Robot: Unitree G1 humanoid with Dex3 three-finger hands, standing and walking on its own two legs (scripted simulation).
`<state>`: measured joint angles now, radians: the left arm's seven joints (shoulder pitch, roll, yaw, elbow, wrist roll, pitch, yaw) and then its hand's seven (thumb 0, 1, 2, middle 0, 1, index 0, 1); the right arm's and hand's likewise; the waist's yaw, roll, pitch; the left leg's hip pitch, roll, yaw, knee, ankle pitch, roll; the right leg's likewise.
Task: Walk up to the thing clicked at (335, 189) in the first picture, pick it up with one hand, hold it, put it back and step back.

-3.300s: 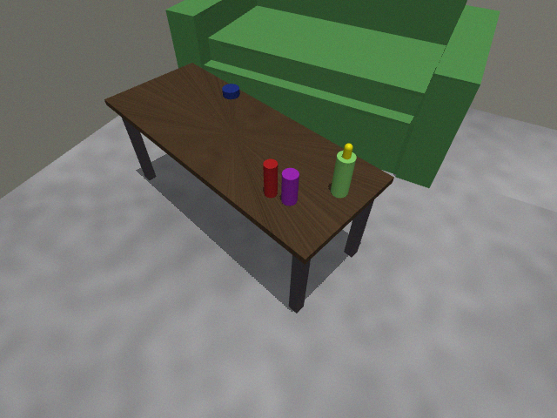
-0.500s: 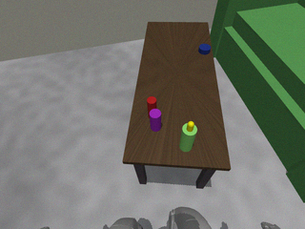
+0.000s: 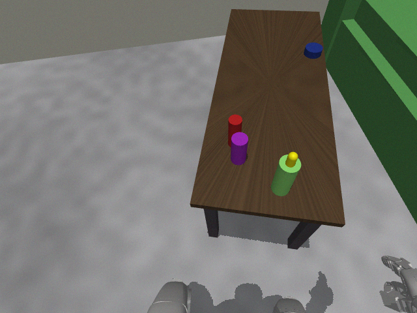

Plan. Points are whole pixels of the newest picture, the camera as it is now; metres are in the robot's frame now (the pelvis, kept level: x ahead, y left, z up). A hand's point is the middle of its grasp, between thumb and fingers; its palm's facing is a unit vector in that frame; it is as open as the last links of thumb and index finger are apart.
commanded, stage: walk up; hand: right
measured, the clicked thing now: (286, 172) +0.48 -0.17 -0.18
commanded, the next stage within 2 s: stand in 1.90 s
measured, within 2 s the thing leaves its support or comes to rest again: neither
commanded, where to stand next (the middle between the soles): +0.09 +0.06 m, yaw -3 degrees
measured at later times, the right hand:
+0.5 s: hand out of the picture +0.04 -0.19 -0.12, palm faces +0.02 +0.89 -0.45, open 7.4 cm
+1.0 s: hand out of the picture +0.11 -0.21 -0.11, palm faces +0.05 +0.92 -0.38, open 7.4 cm
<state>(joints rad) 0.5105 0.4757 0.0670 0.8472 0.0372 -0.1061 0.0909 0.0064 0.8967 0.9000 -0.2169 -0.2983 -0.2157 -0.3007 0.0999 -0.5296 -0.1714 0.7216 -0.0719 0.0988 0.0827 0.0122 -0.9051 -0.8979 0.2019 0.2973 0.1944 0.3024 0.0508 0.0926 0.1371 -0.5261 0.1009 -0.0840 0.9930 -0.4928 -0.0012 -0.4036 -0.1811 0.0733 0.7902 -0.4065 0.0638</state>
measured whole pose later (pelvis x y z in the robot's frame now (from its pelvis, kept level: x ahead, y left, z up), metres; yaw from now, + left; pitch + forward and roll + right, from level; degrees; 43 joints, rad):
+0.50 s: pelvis +0.03 +0.09 +0.01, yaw -2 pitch -1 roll +0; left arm 0.12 0.42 0.06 0.83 0.01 0.02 0.00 0.01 0.91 0.90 -0.21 -0.30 -0.21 -0.30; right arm 0.31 -0.38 -0.03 0.87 -0.01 -0.05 -0.04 0.01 -0.90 -0.90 0.21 0.30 0.20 0.30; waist -0.04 -0.04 0.16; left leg -0.35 0.00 0.06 0.80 -0.44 0.04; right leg -0.41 -0.01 0.02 0.84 -0.43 -0.06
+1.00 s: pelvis +0.02 +0.06 +0.04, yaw -5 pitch -3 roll +1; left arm 0.12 0.38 0.01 1.04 0.01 0.00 -0.03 0.01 0.91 0.90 -0.21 -0.30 -0.21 -0.30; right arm 0.10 -0.38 -0.01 1.02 -0.01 -0.04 -0.01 0.01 -0.90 -0.90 0.21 0.30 0.20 0.30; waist 0.01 -0.01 0.08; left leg -0.24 0.04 0.02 0.56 -0.26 -0.02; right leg -0.26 0.02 0.05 0.58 -0.27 -0.01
